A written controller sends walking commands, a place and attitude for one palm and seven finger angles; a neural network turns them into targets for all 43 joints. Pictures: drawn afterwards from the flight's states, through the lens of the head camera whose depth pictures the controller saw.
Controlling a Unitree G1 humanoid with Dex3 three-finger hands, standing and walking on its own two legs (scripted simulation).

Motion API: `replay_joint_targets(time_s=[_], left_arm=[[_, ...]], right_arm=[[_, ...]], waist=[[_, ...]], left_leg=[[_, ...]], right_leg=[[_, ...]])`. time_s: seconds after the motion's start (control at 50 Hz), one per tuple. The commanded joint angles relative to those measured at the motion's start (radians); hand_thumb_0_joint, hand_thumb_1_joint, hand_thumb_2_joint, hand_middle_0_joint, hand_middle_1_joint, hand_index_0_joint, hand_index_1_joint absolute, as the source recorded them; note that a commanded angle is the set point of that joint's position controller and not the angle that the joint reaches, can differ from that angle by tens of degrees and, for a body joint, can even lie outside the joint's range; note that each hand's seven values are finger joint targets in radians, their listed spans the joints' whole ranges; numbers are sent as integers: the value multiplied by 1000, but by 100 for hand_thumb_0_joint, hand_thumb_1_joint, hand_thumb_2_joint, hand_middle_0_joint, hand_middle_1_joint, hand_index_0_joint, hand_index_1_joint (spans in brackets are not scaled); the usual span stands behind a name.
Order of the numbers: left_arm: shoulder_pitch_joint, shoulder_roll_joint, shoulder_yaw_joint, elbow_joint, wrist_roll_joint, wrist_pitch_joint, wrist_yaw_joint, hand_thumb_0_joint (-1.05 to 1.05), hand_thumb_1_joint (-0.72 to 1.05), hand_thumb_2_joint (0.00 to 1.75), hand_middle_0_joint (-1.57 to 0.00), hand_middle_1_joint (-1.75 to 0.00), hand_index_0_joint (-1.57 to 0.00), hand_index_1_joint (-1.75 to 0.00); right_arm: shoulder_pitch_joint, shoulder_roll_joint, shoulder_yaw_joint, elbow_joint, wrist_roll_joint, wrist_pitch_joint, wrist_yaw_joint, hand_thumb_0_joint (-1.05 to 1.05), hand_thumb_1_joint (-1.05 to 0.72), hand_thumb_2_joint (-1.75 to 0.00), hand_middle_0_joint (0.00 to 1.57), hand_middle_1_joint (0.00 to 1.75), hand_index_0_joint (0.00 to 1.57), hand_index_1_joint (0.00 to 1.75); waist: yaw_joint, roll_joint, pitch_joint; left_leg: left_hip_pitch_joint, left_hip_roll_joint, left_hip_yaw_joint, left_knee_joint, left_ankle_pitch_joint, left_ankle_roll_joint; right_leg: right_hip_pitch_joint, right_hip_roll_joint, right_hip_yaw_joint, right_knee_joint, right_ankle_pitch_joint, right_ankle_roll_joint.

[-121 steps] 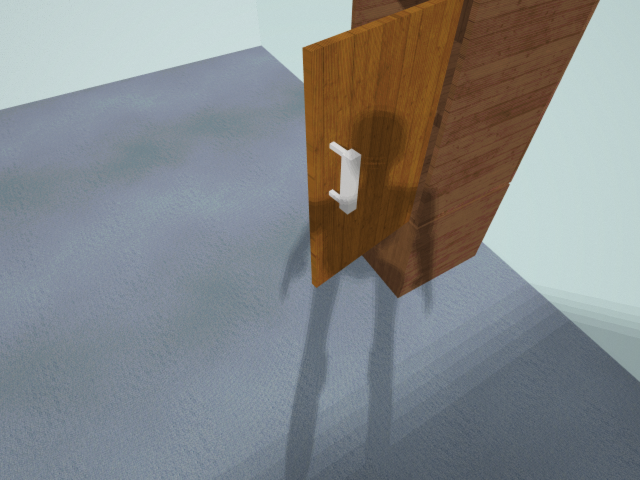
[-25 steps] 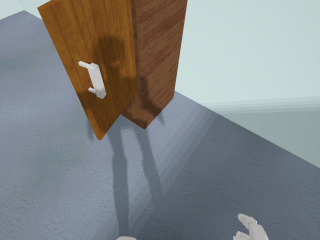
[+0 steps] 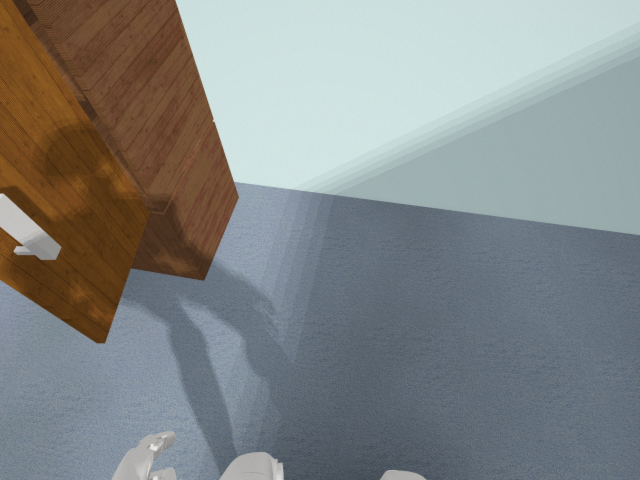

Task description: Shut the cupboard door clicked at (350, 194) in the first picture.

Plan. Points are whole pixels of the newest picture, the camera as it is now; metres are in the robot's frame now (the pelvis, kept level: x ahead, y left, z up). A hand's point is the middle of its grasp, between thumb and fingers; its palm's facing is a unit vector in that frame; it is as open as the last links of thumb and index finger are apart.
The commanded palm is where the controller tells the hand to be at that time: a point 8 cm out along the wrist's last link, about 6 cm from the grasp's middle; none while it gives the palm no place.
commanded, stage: walk around to get in front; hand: left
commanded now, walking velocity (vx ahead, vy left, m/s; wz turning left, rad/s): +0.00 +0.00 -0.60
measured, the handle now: (9, 229) +0.43 +0.47 +0.03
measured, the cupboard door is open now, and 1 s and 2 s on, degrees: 100 100 100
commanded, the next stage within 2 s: none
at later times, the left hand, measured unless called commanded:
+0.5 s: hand (195, 451) +0.17 +0.19 -0.15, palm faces -0.27 -0.94 -0.19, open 7.4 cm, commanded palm none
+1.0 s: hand (248, 426) +0.20 +0.13 -0.17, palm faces -0.53 -0.82 -0.20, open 7.4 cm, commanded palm none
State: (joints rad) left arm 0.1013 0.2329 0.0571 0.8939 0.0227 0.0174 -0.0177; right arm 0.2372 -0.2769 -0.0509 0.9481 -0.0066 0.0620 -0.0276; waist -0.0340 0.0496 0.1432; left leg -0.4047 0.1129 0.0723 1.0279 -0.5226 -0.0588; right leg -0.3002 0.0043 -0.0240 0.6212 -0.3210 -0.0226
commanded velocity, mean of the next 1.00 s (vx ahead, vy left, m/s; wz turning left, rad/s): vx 0.00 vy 0.00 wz -0.60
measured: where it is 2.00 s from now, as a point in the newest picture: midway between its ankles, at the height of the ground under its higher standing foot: outside the picture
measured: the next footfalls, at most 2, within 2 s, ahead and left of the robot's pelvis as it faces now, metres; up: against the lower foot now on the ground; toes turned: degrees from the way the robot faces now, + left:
left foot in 0.28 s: +0.08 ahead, +0.13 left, +0.00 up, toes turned -8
right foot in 0.64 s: +0.00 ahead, -0.13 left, +0.00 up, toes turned -28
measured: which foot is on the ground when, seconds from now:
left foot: up 0.00-0.26, down 0.28-0.64, up 0.66-1.00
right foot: down 0.00-0.28, up 0.30-0.62, down 0.64-1.00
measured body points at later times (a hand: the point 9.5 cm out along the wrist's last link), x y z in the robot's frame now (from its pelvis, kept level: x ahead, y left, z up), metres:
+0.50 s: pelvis +0.02 +0.02 +0.02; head +0.08 +0.02 +0.46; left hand +0.18 +0.24 -0.13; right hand +0.00 -0.23 -0.12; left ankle +0.04 +0.14 -0.73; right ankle -0.04 -0.11 -0.66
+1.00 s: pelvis +0.03 +0.00 +0.00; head +0.08 -0.01 +0.45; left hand +0.23 +0.17 -0.15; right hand -0.03 -0.27 -0.12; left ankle +0.10 +0.09 -0.72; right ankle -0.03 -0.11 -0.73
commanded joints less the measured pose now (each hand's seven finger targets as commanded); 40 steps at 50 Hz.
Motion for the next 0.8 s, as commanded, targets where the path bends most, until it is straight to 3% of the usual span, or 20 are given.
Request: replay_joint_targets(time_s=[0.0, 0.08, 0.16, 0.22, 0.24, 0.26, 0.28, 0.3, 0.32, 0.38, 0.5, 0.56, 0.58, 0.6, 0.62, 0.64, 0.66, 0.68, 0.7, 0.78], left_arm=[[50, 189, 51, -59, 0, 3, 39, 0, 90, 90, -20, -30, -20, -30], [54, 205, 55, -65, 6, 1, 31, 0, 90, 90, -20, -30, -20, -30], [60, 203, 63, -59, 9, 6, 27, 0, 90, 90, -20, -30, -20, -30], [3, 170, 59, -76, -5, 15, 26, 0, 90, 90, -20, -30, -20, -30], [23, 107, 46, -92, -16, 20, 20, 0, 90, 90, -20, -30, -20, -30], [31, 76, 35, -108, -18, 18, 10, 0, 90, 90, -20, -30, -20, -30], [-5, 113, 43, -112, -5, 22, 5, 0, 90, 90, -20, -30, -20, -30], [8, 114, 53, -98, 5, 22, -3, 0, 90, 90, -20, -30, -20, -30], [23, 106, 59, -78, 7, 21, -10, 0, 90, 90, -20, -30, -20, -30], [27, 72, 46, -66, 0, 30, -26, 0, 90, 90, -20, -30, -20, -30], [-28, 48, 29, -80, -2, 18, -30, 0, 90, 90, -20, -30, -20, -30], [44, 74, 33, -60, -2, 8, -25, 0, 90, 90, -20, -30, -20, -30], [110, 109, 42, -37, 1, 3, -20, 0, 90, 90, -20, -30, -20, -30], [191, 214, 63, -12, 11, -7, -5, 0, 90, 90, -20, -30, -20, -30], [254, 292, 80, 11, 0, -9, 11, 0, 90, 90, -20, -30, -20, -30], [258, 277, 77, 12, -7, -8, 23, 0, 90, 90, -20, -30, -20, -30], [197, 231, 73, -4, -7, -2, 31, 0, 90, 90, -20, -30, -20, -30], [132, 212, 70, -20, -2, 1, 35, 0, 90, 90, -20, -30, -20, -30], [95, 187, 60, -37, -4, 1, 36, 0, 90, 90, -20, -30, -20, -30], [75, 185, 55, -52, 3, -6, 33, 0, 90, 90, -20, -30, -20, -30]], right_arm=[[-52, -64, -21, -105, -5, -25, 3, 0, -90, -90, 20, 30, 20, 30], [-33, -36, -21, -95, -4, -27, 8, 0, -90, -90, 20, 30, 20, 30], [-34, -30, -22, -105, 3, -42, 1, 0, -90, -90, 20, 30, 20, 30], [82, -53, -23, -67, 5, -61, -12, 0, -90, -90, 20, 30, 20, 30], [101, -131, -33, -64, -7, -73, -18, 0, -90, -90, 20, 30, 20, 30], [115, -214, -48, -80, -17, -76, -19, 0, -90, -90, 20, 30, 20, 30], [110, -216, -42, -86, -26, -71, -24, 0, -90, -90, 20, 30, 20, 30], [53, -163, -26, -97, -30, -76, -26, 0, -90, -90, 20, 30, 20, 30], [8, -139, -22, -109, -31, -79, -28, 0, -90, -90, 20, 30, 20, 30], [-5, -113, -14, -114, -29, -75, -26, 0, -90, -90, 20, 30, 20, 30], [82, -140, -37, -77, -28, -66, -13, 0, -90, -90, 20, 30, 20, 30], [53, -160, -48, -85, -21, -60, -4, 0, -90, -90, 20, 30, 20, 30], [31, -154, -49, -92, -14, -59, -1, 0, -90, -90, 20, 30, 20, 30], [8, -86, -39, -121, -1, -56, 3, 0, -90, -90, 20, 30, 20, 30], [-78, -48, -19, -171, -1, -49, 1, 0, -90, -90, 20, 30, 20, 30], [-73, -63, -19, -160, 1, -38, -8, 0, -90, -90, 20, 30, 20, 30], [-85, -53, -23, -154, 1, -33, -5, 0, -90, -90, 20, 30, 20, 30], [-82, -58, -23, -134, -2, -30, -5, 0, -90, -90, 20, 30, 20, 30], [-88, -71, -25, -123, -3, -27, -2, 0, -90, -90, 20, 30, 20, 30], [-65, -37, -26, -103, -4, -23, 9, 0, -90, -90, 20, 30, 20, 30]], waist=[[44, -251, -156], [36, -181, -169], [42, -218, -184], [-25, -182, -207], [-25, 59, -216], [-24, 309, -217], [-32, 186, -187], [7, 115, -154], [31, 139, -152], [35, 131, -151], [-15, 182, -183], [21, 149, -204], [61, 83, -227], [99, -205, -263], [143, -379, -241], [133, -328, -239], [109, -260, -192], [81, -323, -182], [66, -297, -158], [39, -187, -172]], left_leg=[[-133, -5, -63, 115, 79, -23], [-38, -53, -36, -71, 117, -24], [30, -83, -38, -266, 99, -12], [278, -68, -48, -573, 282, 4], [383, 117, -255, -720, 260, 64], [385, 366, -500, -780, 384, 175], [286, 414, -498, -776, 435, 243], [237, 349, -411, -776, 485, 231], [235, 291, -314, -743, 577, 209], [277, 196, -89, -680, 716, 162], [350, 220, 1, -606, 773, 161], [294, 221, 40, -500, 716, 114], [200, 189, 71, -391, 621, 70], [-18, 80, 151, -175, 314, 9], [-195, -37, 84, 37, -168, -20], [-219, -8, -50, 129, -134, -7], [-229, 10, -65, 142, -48, -6], [-228, 14, -66, 144, 3, -16], [-194, 9, -70, 138, 48, -22], [-79, -36, -46, 0, 125, -28]], right_leg=[[122, -238, 282, -252, 463, -160], [82, -198, 305, -258, 352, -157], [89, -192, 379, -226, 361, -157], [-61, -122, 355, -132, 288, -73], [-208, -2, 257, 7, 73, -15], [-298, 76, 81, 267, -296, 43], [-277, 26, 111, 446, -312, 43], [-277, 2, 113, 520, -235, 55], [-276, -5, 86, 565, -194, 64], [-263, -22, 16, 520, -127, 82], [-143, -13, -77, 173, -133, 64], [32, 1, -95, -67, 21, 38], [176, -22, -59, -187, 171, 16], [364, -235, 216, -254, 461, -58], [377, -404, 443, -238, 839, -177], [345, -408, 405, -240, 735, -224], [287, -348, 358, -253, 581, -208], [250, -292, 345, -252, 520, -188], [191, -263, 301, -255, 505, -172], [98, -212, 273, -264, 406, -154]])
